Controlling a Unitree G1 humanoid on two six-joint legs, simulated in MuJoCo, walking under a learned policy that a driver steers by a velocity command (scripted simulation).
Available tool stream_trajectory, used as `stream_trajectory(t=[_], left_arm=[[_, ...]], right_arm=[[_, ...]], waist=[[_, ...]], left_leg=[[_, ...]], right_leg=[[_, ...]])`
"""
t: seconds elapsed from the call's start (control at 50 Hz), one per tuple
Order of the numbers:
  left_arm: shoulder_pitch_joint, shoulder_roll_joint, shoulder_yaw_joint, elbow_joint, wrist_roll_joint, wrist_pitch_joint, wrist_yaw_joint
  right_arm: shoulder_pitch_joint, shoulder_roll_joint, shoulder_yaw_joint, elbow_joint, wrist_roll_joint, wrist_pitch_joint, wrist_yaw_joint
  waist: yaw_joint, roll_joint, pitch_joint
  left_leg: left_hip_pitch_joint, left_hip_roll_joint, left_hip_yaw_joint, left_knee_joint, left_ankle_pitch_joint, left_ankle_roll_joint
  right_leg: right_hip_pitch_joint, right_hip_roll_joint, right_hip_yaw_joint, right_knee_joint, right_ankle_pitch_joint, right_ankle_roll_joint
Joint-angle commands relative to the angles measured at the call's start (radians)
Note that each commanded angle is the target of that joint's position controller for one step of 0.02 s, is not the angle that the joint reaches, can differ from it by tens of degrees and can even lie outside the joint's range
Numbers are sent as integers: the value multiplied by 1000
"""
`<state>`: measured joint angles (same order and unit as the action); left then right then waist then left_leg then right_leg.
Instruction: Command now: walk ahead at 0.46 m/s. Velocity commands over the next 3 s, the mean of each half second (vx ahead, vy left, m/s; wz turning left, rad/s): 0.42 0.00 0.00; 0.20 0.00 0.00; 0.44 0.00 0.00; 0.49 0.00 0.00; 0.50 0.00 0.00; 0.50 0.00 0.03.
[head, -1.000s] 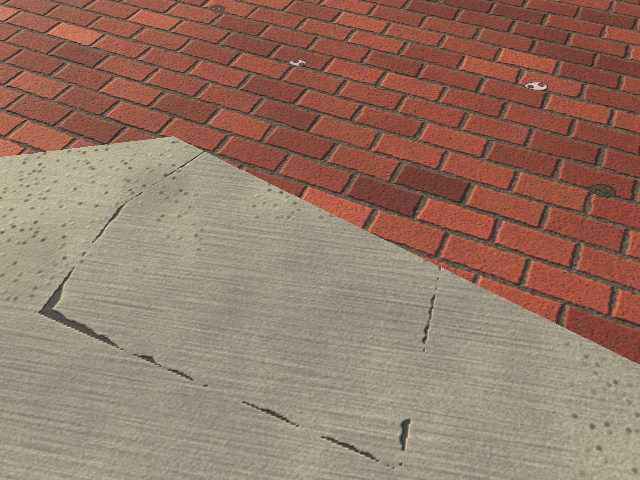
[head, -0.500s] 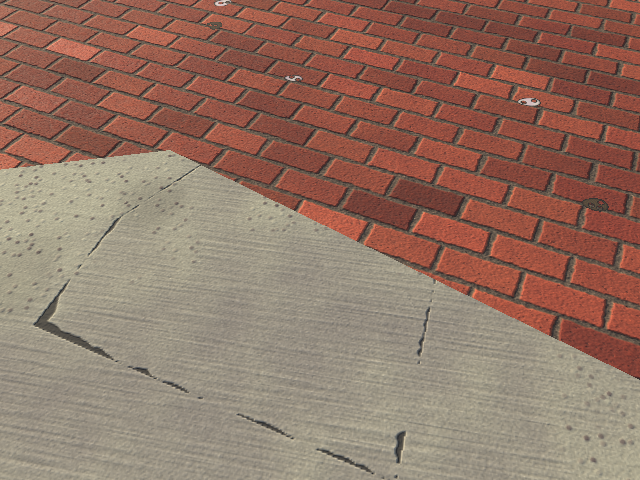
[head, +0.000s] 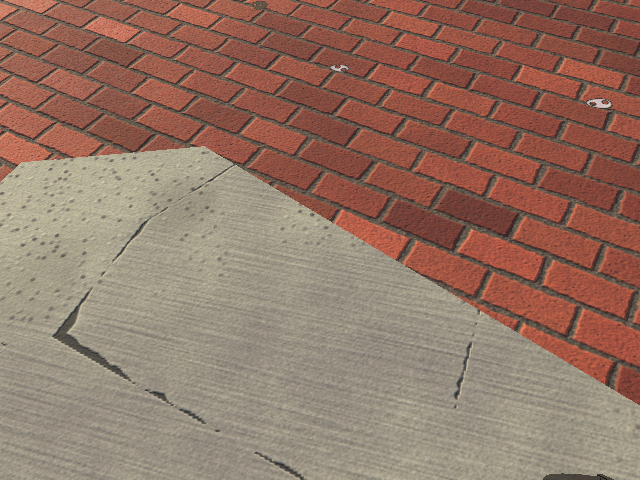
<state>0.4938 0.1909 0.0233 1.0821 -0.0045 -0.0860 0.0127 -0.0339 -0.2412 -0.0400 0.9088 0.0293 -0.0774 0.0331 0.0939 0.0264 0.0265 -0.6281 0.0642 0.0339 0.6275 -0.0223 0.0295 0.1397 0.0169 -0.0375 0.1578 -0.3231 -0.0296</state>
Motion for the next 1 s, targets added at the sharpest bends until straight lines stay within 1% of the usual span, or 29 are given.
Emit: stream_trajectory(t=[0.02,0.06,0.1,0.12,0.14,0.16,0.18,0.2,0.24,0.28,0.32,0.36,0.42,0.5,0.54,0.58,0.6,0.62,0.64,0.66,0.68,0.72,0.76,0.82,0.88,0.94,0.96,0.98,1.0], left_arm=[[24,180,40,-22,-12,-4,8],[-6,204,50,-32,-8,6,9],[-37,201,49,-49,2,22,9],[-28,163,33,-74,20,22,6],[103,0,-7,-76,2,-2,-6],[6,102,16,-82,-28,-31,-12],[-94,156,33,-122,-52,-47,-13],[-144,166,36,-133,-47,-54,-4],[-132,146,51,-131,-23,-34,7],[-116,107,50,-135,-21,-9,9],[-189,118,54,-168,-13,3,13],[-275,129,57,-202,0,3,15],[-367,89,40,-225,7,-5,2],[-461,105,33,-249,-1,-1,-14],[-459,137,40,-257,5,-5,-23],[-343,182,59,-216,17,-13,-23],[-264,250,75,-196,30,-17,-17],[-210,273,71,-186,46,-8,-13],[-177,181,48,-172,29,7,-17],[-219,159,35,-179,12,13,-25],[-298,161,33,-192,10,17,-24],[-424,153,26,-215,23,22,-16],[-448,171,34,-211,33,33,-11],[-406,230,59,-199,2,42,1],[-411,220,65,-198,-18,42,11],[-443,180,61,-207,-31,48,12],[-476,130,49,-228,-27,47,8],[-502,77,38,-253,-27,36,4],[-507,118,48,-265,-28,20,1]], right_arm=[[-145,-61,-4,-104,4,-18,13],[-68,-107,-26,-94,1,-23,15],[222,-178,-70,-9,5,-17,3],[404,-248,-89,29,-8,-9,-9],[452,-279,-87,48,-24,-8,-2],[400,-192,-63,47,-14,-14,2],[299,-150,-50,31,-10,-22,2],[211,-123,-40,11,-15,-32,5],[149,-70,-23,13,-40,-43,12],[173,-71,-20,33,-34,-45,10],[210,-107,-25,51,-33,-46,-5],[243,-131,-26,59,-38,-42,-22],[283,-136,-21,68,-38,-27,-35],[353,-145,-18,103,-27,-4,-43],[343,-152,-21,110,-23,9,-46],[315,-151,-22,105,-19,20,-50],[357,-135,-16,101,-35,17,-50],[506,-32,14,126,-49,9,-44],[527,-24,21,150,-33,13,-39],[474,-107,0,138,-15,24,-37],[399,-119,-7,121,-4,40,-45],[335,-107,-15,112,-17,78,-69],[363,-69,-9,126,-25,92,-80],[357,-90,-17,130,-28,81,-77],[350,-80,-20,143,-32,60,-68],[424,-60,-19,185,-40,45,-61],[491,-92,-24,201,-43,38,-62],[529,-174,-42,204,-29,34,-64],[489,-235,-55,190,-42,18,-64]], waist=[[-42,-126,130],[-103,-150,50],[-246,-159,-128],[-292,-37,-263],[-193,245,-420],[-224,160,-328],[-196,126,-166],[-158,20,-100],[-83,15,-60],[-61,37,-37],[-63,28,8],[-76,7,39],[-103,18,15],[-139,34,-17],[-119,46,-35],[-53,28,-88],[-46,-42,-171],[-98,-206,-317],[-70,-269,-415],[-71,-189,-362],[-85,-136,-259],[-121,-106,-132],[-142,-152,-116],[-131,-192,-130],[-152,-166,-90],[-203,-111,-44],[-220,12,-33],[-217,209,1],[-199,250,82]], left_leg=[[23,-23,9,-82,24,33],[155,-64,30,-88,-22,67],[537,-101,47,-85,-35,118],[852,102,-200,-67,-116,180],[1083,334,-740,-258,-404,345],[1001,296,-797,-366,-490,301],[852,271,-631,-382,-422,257],[685,239,-500,-406,-284,232],[483,170,-330,-451,-134,203],[405,150,-263,-497,-114,215],[373,147,-222,-536,-101,226],[385,141,-172,-524,123,222],[380,70,-37,-465,373,167],[503,98,-48,-393,370,151],[573,129,-80,-320,381,134],[597,93,-77,-172,400,92],[531,27,-42,-19,280,49],[285,-64,-13,237,-180,-13],[219,-102,-65,421,-649,-53],[185,-67,-122,486,-692,-57],[142,-39,-109,498,-652,-61],[189,8,-99,392,-544,-72],[304,-7,-55,253,-468,-74],[350,-38,2,163,-390,-41],[407,-38,21,40,-313,9],[525,-45,27,-170,-304,71],[584,76,-147,-304,-439,118],[632,252,-432,-470,-662,192],[562,344,-617,-548,-768,252]], right_leg=[[-94,-268,93,-40,468,-129],[-36,-281,71,81,784,-107],[-127,-223,23,424,975,-62],[-380,-160,-1,753,628,-35],[-706,45,70,1100,-196,18],[-810,6,188,1225,-230,-9],[-881,-45,153,1239,-147,-28],[-829,-103,135,1190,-44,-35],[-705,-166,133,1100,46,-36],[-673,-183,121,1031,48,-27],[-733,-195,107,944,105,-3],[-786,-187,90,814,200,28],[-678,-128,32,561,376,33],[-625,-78,33,414,436,24],[-605,-68,50,367,366,-2],[-450,-40,33,263,442,-38],[-268,-125,99,292,849,-73],[59,-331,309,372,1165,-226],[97,-423,446,329,1151,-324],[-3,-385,428,284,899,-298],[-118,-350,386,236,665,-256],[-358,-288,308,135,363,-196],[-485,-230,243,72,146,-173],[-496,-234,271,-10,-173,-180],[-537,-239,269,-35,-258,-160],[-611,-171,189,54,-290,-99],[-700,-107,117,248,-237,-57],[-873,17,-40,535,-146,-2],[-970,-2,42,677,-130,-20]])
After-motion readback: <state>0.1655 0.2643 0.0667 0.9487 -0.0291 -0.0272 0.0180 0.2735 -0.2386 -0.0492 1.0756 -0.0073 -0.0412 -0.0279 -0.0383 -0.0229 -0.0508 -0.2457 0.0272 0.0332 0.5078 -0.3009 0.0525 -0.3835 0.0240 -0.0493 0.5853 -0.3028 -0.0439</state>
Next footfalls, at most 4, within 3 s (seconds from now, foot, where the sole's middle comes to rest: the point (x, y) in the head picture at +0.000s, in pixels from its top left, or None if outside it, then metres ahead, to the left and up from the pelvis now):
0.10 left None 0.26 0.13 -0.77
0.60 right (414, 469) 0.51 -0.09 -0.77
0.96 left None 0.44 0.13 -0.77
1.38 right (437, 378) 0.71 -0.14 -0.77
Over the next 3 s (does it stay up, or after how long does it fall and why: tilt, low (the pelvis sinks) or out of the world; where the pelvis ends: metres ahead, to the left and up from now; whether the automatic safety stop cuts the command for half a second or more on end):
stays up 1.47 -0.02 -0.01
